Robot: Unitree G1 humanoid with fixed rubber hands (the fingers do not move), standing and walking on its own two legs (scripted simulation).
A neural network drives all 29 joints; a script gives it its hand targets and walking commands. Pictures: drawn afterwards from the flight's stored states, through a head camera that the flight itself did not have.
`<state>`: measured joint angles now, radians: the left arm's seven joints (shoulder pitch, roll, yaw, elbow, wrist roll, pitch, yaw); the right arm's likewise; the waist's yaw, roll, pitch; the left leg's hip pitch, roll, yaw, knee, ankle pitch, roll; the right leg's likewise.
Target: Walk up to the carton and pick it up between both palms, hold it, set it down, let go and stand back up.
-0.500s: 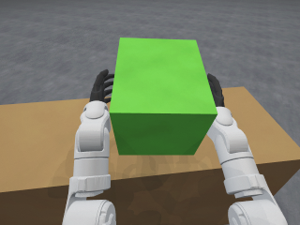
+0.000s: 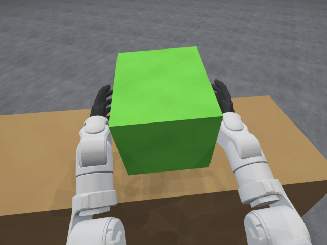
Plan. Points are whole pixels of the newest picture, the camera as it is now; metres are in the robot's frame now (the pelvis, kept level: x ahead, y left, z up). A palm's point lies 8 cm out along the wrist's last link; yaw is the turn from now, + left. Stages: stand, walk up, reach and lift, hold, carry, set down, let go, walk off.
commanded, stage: hold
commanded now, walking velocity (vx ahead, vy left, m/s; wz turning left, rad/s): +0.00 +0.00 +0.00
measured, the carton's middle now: (162, 109) +0.40 +0.01 +0.18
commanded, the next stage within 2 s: none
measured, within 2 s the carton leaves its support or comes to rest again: neither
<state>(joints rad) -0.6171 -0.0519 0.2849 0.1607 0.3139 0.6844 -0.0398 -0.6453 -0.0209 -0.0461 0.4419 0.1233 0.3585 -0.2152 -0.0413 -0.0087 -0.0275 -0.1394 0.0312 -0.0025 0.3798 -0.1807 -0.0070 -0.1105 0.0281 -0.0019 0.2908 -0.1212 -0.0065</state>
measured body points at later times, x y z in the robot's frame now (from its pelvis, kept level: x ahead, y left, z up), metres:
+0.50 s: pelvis +0.00 +0.00 +0.00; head -0.01 +0.02 +0.45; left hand +0.36 +0.17 +0.15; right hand +0.37 -0.12 +0.15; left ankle +0.02 +0.12 -0.75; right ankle +0.03 -0.12 -0.75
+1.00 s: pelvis -0.01 +0.00 +0.00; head -0.06 +0.01 +0.45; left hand +0.35 +0.14 +0.23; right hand +0.36 -0.15 +0.22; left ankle +0.02 +0.12 -0.75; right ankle +0.03 -0.12 -0.75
